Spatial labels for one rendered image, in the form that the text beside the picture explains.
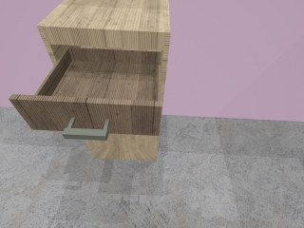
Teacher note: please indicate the drawer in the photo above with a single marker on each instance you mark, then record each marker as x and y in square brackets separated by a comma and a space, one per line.
[95, 84]

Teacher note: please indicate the cabinet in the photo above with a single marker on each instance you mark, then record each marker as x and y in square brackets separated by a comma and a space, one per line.
[141, 25]

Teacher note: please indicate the handle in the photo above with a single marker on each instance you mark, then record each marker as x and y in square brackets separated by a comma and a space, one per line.
[86, 133]

